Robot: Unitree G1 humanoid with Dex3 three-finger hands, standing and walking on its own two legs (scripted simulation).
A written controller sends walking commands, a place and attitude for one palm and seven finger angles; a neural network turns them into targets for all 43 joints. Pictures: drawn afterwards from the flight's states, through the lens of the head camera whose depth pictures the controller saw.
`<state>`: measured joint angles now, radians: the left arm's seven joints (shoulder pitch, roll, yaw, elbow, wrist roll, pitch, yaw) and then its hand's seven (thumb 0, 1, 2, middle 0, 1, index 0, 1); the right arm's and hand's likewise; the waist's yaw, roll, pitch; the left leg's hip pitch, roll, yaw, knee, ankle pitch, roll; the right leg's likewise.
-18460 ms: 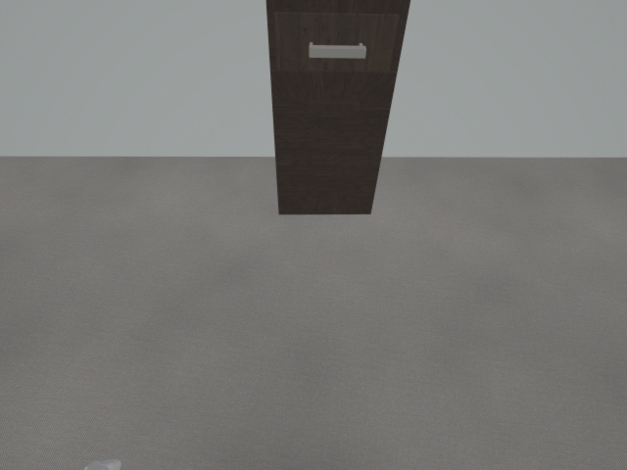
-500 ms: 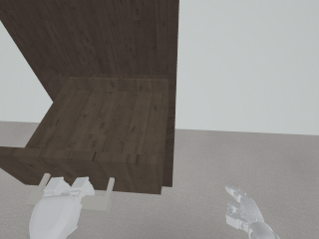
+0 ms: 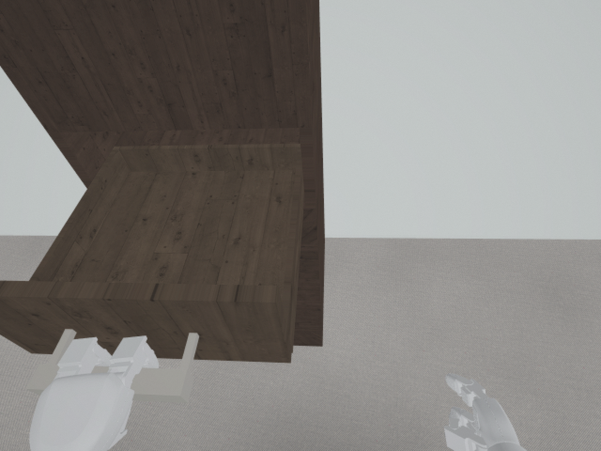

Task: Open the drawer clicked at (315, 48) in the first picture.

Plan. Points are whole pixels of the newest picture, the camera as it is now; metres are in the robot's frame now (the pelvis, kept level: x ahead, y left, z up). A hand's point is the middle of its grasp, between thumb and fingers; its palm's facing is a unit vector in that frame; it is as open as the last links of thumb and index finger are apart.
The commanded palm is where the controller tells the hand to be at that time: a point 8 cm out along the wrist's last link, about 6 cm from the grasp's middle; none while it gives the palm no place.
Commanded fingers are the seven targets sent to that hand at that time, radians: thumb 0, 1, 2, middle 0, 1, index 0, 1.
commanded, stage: open the thumb to release the handle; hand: left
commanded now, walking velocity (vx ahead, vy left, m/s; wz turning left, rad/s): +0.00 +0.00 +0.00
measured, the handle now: (120, 361) +0.21 +0.24 +0.05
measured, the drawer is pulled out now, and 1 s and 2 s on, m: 0.30 0.30 0.30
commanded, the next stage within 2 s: lift the hand off the handle in 0.44 s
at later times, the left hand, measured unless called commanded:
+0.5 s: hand (100, 414) +0.15 +0.25 +0.04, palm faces -0.01 -0.06 -1.00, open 12.9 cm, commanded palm +0.13 +0.25 +0.09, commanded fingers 0.00 -0.50 0.30 -0.30 -1.20 -0.30 -1.20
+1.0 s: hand (107, 398) +0.17 +0.25 +0.04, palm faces +0.00 -0.07 -1.00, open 13.4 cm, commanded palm +0.15 +0.25 +0.11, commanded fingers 0.00 -0.50 0.30 -0.30 -1.20 -0.30 -1.20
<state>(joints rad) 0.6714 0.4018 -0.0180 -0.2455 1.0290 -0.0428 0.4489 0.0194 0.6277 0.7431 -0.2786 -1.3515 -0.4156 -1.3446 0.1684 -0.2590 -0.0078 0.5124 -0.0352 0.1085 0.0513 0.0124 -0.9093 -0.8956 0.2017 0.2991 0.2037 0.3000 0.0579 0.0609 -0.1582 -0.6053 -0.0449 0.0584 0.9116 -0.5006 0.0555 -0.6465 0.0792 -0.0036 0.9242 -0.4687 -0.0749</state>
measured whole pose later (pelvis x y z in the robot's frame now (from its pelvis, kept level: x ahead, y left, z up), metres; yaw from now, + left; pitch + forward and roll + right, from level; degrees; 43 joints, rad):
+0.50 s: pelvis -0.01 -0.02 +0.02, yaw +2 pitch +8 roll +1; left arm 0.50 0.42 0.06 -0.08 1.00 -0.11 0.37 0.00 -0.34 0.37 -0.33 -1.22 -0.33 -1.21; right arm 0.11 -0.24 0.00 0.58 -0.03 0.07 -0.02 0.01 -0.91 -0.90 0.20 0.30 0.21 0.30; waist 0.09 0.05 -0.11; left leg -0.52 -0.04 0.01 0.80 -0.42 0.03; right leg -0.55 0.08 -0.04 0.80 -0.40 -0.10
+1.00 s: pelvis -0.01 -0.01 +0.01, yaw +2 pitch +9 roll +0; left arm 0.45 0.42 0.00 -0.06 1.01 -0.09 0.38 0.00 -0.48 0.30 -0.31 -1.20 -0.40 -1.24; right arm 0.12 -0.23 0.00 0.60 -0.02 0.09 -0.03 0.01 -0.91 -0.90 0.20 0.30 0.20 0.30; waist 0.08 0.06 -0.12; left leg -0.53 -0.05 0.02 0.81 -0.43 0.04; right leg -0.55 0.07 -0.04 0.81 -0.41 -0.08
